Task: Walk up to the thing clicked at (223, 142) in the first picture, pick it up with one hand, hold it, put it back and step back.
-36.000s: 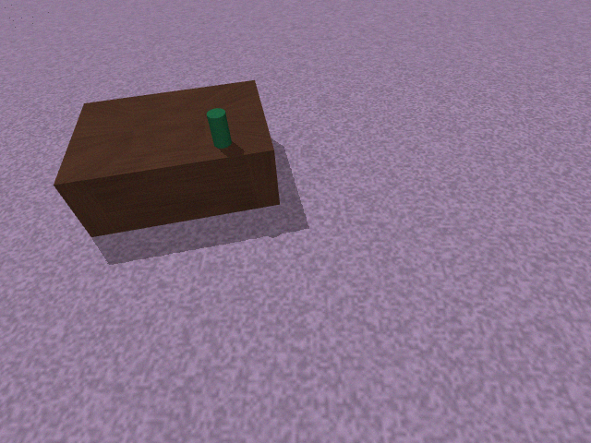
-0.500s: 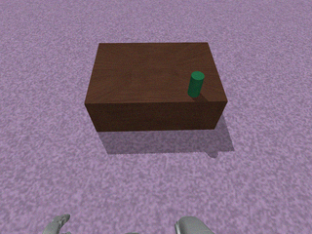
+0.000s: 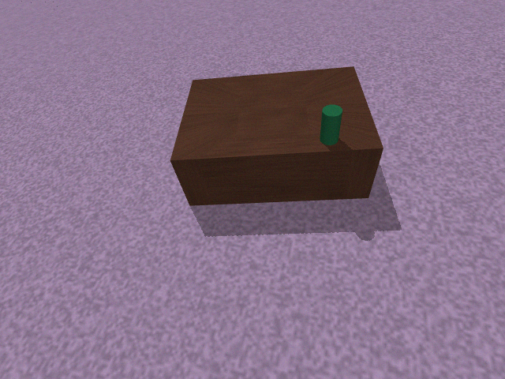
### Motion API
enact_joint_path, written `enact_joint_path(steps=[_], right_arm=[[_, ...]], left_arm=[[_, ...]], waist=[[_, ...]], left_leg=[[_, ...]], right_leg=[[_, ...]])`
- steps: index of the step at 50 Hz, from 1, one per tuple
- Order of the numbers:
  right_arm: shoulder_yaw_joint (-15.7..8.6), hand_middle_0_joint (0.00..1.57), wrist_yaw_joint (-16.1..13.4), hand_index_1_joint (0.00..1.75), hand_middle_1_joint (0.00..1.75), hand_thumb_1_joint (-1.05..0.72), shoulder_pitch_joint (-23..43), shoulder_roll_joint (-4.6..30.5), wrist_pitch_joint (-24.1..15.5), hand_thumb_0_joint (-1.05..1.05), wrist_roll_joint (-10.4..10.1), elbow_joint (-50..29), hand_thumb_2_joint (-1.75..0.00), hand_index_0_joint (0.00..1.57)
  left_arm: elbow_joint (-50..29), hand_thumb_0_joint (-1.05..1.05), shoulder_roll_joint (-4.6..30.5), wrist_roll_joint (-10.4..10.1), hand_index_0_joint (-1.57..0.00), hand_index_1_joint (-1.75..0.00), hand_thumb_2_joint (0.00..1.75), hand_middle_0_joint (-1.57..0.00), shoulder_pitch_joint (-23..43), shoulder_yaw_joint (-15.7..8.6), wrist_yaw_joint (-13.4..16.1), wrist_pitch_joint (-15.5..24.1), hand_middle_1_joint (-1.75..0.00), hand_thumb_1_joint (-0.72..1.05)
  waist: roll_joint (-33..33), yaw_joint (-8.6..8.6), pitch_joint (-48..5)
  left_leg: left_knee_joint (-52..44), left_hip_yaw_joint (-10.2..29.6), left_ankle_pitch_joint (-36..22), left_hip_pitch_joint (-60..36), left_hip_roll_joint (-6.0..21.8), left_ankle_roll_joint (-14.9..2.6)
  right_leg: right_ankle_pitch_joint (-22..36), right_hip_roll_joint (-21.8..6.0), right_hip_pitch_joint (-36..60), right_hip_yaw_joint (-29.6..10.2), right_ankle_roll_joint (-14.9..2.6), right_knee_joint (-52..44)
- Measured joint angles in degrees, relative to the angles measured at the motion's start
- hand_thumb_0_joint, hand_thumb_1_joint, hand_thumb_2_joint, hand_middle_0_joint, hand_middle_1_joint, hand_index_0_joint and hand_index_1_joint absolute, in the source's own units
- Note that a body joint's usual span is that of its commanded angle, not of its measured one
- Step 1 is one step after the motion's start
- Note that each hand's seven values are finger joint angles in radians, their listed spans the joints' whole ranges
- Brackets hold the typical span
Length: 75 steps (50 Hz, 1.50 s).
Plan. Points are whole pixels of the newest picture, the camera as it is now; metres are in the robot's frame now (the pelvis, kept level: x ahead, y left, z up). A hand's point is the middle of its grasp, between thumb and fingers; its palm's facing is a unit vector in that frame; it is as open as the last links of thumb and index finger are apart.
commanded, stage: step back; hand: right
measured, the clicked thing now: (330, 125) +1.10 -0.22 -0.35
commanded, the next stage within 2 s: stand in 0.86 s
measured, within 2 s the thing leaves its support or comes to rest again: neither
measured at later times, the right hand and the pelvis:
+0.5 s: hand out of the picture +0.10 -0.28 -0.15, palm faces -0.05 +0.93 -0.36, open 7.4 cm; pelvis +0.03 -0.01 +0.01, yaw +0 degrees
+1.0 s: hand (419, 370) +0.18 -0.23 -0.14, palm faces -0.01 +0.95 -0.32, open 7.4 cm; pelvis +0.06 +0.02 +0.01, yaw -1 degrees
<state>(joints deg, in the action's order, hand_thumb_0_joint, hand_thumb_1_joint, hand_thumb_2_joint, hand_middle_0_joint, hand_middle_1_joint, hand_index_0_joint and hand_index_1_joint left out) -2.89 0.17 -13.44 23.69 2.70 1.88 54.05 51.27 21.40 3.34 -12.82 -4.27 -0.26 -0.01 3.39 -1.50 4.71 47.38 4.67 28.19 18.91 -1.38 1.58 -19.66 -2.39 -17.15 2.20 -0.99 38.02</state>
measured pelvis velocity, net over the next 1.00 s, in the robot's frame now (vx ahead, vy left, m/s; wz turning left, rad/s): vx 0.06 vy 0.02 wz -0.02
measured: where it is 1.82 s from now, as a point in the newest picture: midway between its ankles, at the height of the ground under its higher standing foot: outside the picture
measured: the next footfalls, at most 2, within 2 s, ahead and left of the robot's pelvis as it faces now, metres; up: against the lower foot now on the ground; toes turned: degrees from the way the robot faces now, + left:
left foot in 0.04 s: +0.02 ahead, +0.13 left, +0.00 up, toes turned -1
right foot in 0.32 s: +0.08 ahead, -0.12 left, +0.00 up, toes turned -1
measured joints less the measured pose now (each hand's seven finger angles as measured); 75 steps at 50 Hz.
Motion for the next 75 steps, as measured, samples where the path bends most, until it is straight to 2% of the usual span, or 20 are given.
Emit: enact_joint_path(steps=[2, 3, 4, 5, 8, 14, 16, 17, 18, 21, 24, 30, 32, 33, 35, 39, 43, 48, 60, 75], right_arm=[[-0.1, 0.20, 0.5, 0.30, 0.30, -0.90, -0.8, -0.7, -0.6, 0.01, 0.2, 1.4, -0.90, 0.21], [-0.2, 0.20, 0.6, 0.30, 0.30, -0.90, -0.6, -1.5, -1.0, 0.01, 0.3, 2.2, -0.90, 0.21], [-0.2, 0.20, 0.7, 0.30, 0.30, -0.90, -0.4, -2.3, -1.4, 0.01, 0.5, 2.6, -0.90, 0.21], [-0.2, 0.20, 0.8, 0.30, 0.30, -0.90, -0.7, -2.8, -1.9, 0.01, 0.7, 2.6, -0.90, 0.21], [0.0, 0.20, 1.1, 0.30, 0.30, -0.90, -1.8, -3.1, -3.0, 0.01, 0.8, 2.2, -0.90, 0.21], [0.0, 0.20, 1.2, 0.30, 0.30, -0.90, -1.5, -3.0, -3.6, 0.01, 1.1, 1.5, -0.90, 0.21], [-0.2, 0.20, 1.2, 0.30, 0.30, -0.90, -1.1, -2.3, -3.1, 0.01, 0.9, 1.3, -0.90, 0.21], [-0.3, 0.20, 1.1, 0.30, 0.30, -0.90, -0.8, -1.7, -2.7, 0.01, 0.8, 1.3, -0.90, 0.21], [-0.5, 0.20, 0.9, 0.30, 0.30, -0.90, -0.6, -1.1, -2.4, 0.01, 0.5, 1.3, -0.90, 0.21], [-0.6, 0.20, 0.1, 0.30, 0.30, -0.90, -0.3, -1.1, -1.6, 0.01, 0.4, 1.9, -0.90, 0.21], [-0.4, 0.20, 0.1, 0.30, 0.30, -0.90, 0.6, -0.7, -2.2, 0.01, 0.0, 1.9, -0.90, 0.21], [-0.1, 0.20, -0.1, 0.30, 0.30, -0.90, 3.3, -0.7, -2.8, 0.00, -0.4, 1.3, -0.90, 0.21], [0.0, 0.20, -0.2, 0.30, 0.30, -0.90, 4.1, -1.1, -3.0, 0.00, -0.5, 1.5, -0.90, 0.21], [-0.1, 0.20, -0.4, 0.30, 0.30, -0.90, 4.6, -1.6, -3.1, 0.00, -0.4, 1.9, -0.90, 0.21], [0.2, 0.20, -0.5, 0.30, 0.30, -0.90, 5.9, -2.9, -2.9, 0.00, -0.3, 2.5, -0.90, 0.20], [1.5, 0.20, -0.2, 0.30, 0.30, -0.90, 8.0, -4.5, -2.3, 0.00, -0.4, 3.0, -0.90, 0.21], [2.1, 0.20, -0.2, 0.30, 0.30, -0.90, 10.4, -4.9, -2.0, 0.00, -0.6, 3.5, -0.90, 0.21], [2.4, 0.20, 0.5, 0.30, 0.30, -0.90, 10.8, -4.3, -3.5, 0.00, -1.0, 5.3, -0.90, 0.21], [2.3, 0.20, 0.7, 0.30, 0.30, -0.90, 9.1, -3.5, -3.7, 0.00, -1.2, 10.4, -0.90, 0.21], [2.2, 0.20, 0.5, 0.30, 0.30, -0.90, 7.1, -3.5, -3.8, 0.01, -1.1, 12.8, -0.90, 0.21]], left_arm=[[-0.4, 0.00, 0.8, -0.2, -0.20, -0.30, 0.90, -0.21, 0.8, -0.1, -0.2, 0.0, -0.30, 0.90], [-0.3, 0.00, 1.5, -0.3, -0.20, -0.30, 0.90, -0.21, 1.1, -0.1, -0.2, -0.2, -0.30, 0.90], [0.0, 0.00, 2.0, -0.5, -0.20, -0.30, 0.90, -0.21, 1.0, -0.1, -0.2, -0.4, -0.30, 0.90], [0.5, 0.00, 2.2, -0.8, -0.20, -0.30, 0.90, -0.20, 0.5, 0.0, -0.1, -0.7, -0.30, 0.90], [2.9, 0.00, 1.9, -1.3, -0.20, -0.30, 0.90, -0.20, -0.4, 0.5, -0.5, -1.3, -0.30, 0.90], [4.1, 0.00, 2.1, -1.7, -0.20, -0.30, 0.90, -0.20, -0.8, 0.4, -1.6, 0.0, -0.30, 0.90], [4.4, 0.00, 1.7, -1.6, -0.20, -0.30, 0.90, -0.20, -0.8, 0.4, -1.5, 0.7, -0.30, 0.90], [4.7, 0.00, 1.1, -1.4, -0.20, -0.30, 0.90, -0.20, -0.6, 0.4, -1.3, 1.2, -0.30, 0.90], [4.8, 0.00, 0.3, -1.2, -0.20, -0.30, 0.90, -0.20, -0.4, 0.4, -1.0, 1.7, -0.30, 0.90], [4.3, 0.00, -0.8, -0.6, -0.20, -0.30, 0.90, -0.20, -0.6, 0.6, -0.7, 2.4, -0.30, 0.90], [4.0, 0.00, -1.6, -1.0, -0.20, -0.30, 0.90, -0.20, -0.8, 1.0, -0.4, 3.0, -0.30, 0.90], [4.1, 0.00, -1.3, -1.9, -0.20, -0.30, 0.90, -0.21, -0.2, 1.9, 0.3, 2.8, -0.30, 0.90], [3.9, 0.00, -0.9, -2.3, -0.20, -0.30, 0.90, -0.21, 0.5, 2.1, 0.5, 2.1, -0.30, 0.90], [3.9, 0.00, -0.5, -2.4, -0.20, -0.30, 0.90, -0.21, 1.1, 2.1, 0.6, 1.7, -0.30, 0.90], [3.8, 0.00, 0.2, -2.9, -0.20, -0.30, 0.90, -0.21, 2.5, 2.1, 0.9, 0.8, -0.30, 0.90], [4.4, 0.00, 0.7, -3.1, -0.20, -0.30, 0.90, -0.20, 3.9, 2.3, 1.2, 0.2, -0.30, 0.90], [5.5, 0.00, 0.7, -2.7, -0.20, -0.30, 0.90, -0.20, 4.4, 2.2, 0.8, 0.9, -0.30, 0.91], [8.9, 0.00, -0.5, -2.8, -0.20, -0.30, 0.90, -0.20, 4.9, 3.6, 0.0, 0.8, -0.30, 0.91], [12.4, 0.00, -1.6, -2.8, -0.20, -0.30, 0.90, -0.20, 6.6, 4.4, -0.5, 1.3, -0.30, 0.90], [14.0, 0.00, -1.3, -2.8, -0.20, -0.30, 0.90, -0.20, 6.6, 4.1, -0.5, 1.0, -0.30, 0.90]], waist=[[-0.9, 0.00, -0.1], [-2.5, -0.29, 0.6], [-4.3, -0.67, 1.0], [-5.0, -0.62, 0.5], [-4.3, 1.29, -1.5], [-5.0, 2.04, -1.7], [-4.4, 1.90, -1.6], [-3.1, 1.86, -1.1], [-1.3, 1.97, -0.8], [-0.9, 0.66, -1.2], [-1.1, -0.15, -0.2], [-1.0, -0.39, 1.8], [-1.2, -0.10, 2.2], [-2.0, 0.00, 2.6], [-3.9, -0.65, 3.3], [-3.8, -0.64, 2.0], [-3.1, -0.21, 1.0], [-2.6, 0.72, -0.3], [-2.9, 1.85, -1.2], [-3.1, 2.59, -1.3]], left_leg=[[-8.9, -2.2, -1.1, -4.1, 0.5, -0.57], [-11.7, -3.0, -6.4, -5.5, -0.4, -0.98], [-13.1, -4.1, -8.8, -6.6, -1.4, -1.32], [-13.6, -4.6, -9.2, -6.9, -1.6, -1.60], [-14.4, -3.6, -8.9, -7.2, -0.4, -3.31], [-16.3, -4.0, -9.3, -8.6, 1.1, -1.79], [-14.1, -4.1, -7.7, -8.1, 1.8, -1.20], [-11.9, -3.7, -6.2, -7.7, 2.9, -1.08], [-9.0, -2.4, -4.5, -6.8, 3.9, -1.99], [1.8, 0.0, 1.3, -1.9, 1.3, -2.41], [5.7, -0.1, 0.4, 1.9, 0.2, -2.35], [-4.5, -2.4, -6.0, 2.6, 2.9, -1.75], [-11.0, -3.9, -12.3, 0.5, 3.3, -1.99], [-12.2, -4.3, -15.1, -0.1, 2.8, -1.35], [-11.7, -5.7, -14.3, -0.5, 1.9, -0.89], [-10.1, -5.9, -12.5, 0.5, 3.5, -1.05], [-9.4, -5.9, -12.1, 1.0, 4.7, -0.59], [-14.7, -6.4, -14.4, -2.2, 3.9, -0.89], [-24.8, -6.7, -19.5, -8.0, 3.6, -0.58], [-28.0, -7.0, -20.9, -9.2, 3.7, -0.34]], right_leg=[[-0.5, -0.9, -0.7, 1.0, 0.32, 1.4], [-0.8, -2.0, -0.8, 0.3, 0.57, 2.4], [-1.4, -2.7, -0.9, -1.0, 0.34, 3.4], [-3.8, -2.4, -1.5, -2.1, 0.15, 4.7], [-8.4, 0.4, -3.7, -2.4, -0.23, 10.8], [-5.5, 0.6, -3.0, -2.0, -0.12, 5.4], [-1.7, 1.1, -0.5, -1.4, -0.22, -0.8], [2.7, 2.1, 0.4, -0.7, -0.26, -2.4], [3.5, 3.2, 1.1, 0.4, -0.42, -2.6], [1.5, 3.3, 1.3, 0.7, -1.21, -1.8], [1.8, 2.4, 3.0, 0.3, -1.01, -3.8], [0.2, 1.3, 4.1, 0.0, 0.18, -3.1], [-1.6, 0.8, 3.7, 0.2, 0.79, -0.7], [-2.7, 0.1, 3.4, 0.1, 1.17, 0.8], [-3.2, -0.9, 2.5, -1.4, 1.24, 3.3], [-3.7, 1.0, 2.7, -2.1, -0.24, 2.0], [-1.7, 2.1, 3.8, -2.3, 1.65, -1.4], [0.3, 1.3, 6.7, -2.5, 2.29, -6.1], [5.1, 1.1, 12.1, -2.5, 2.30, -15.5], [6.6, 1.2, 13.0, -2.7, 2.15, -18.5]])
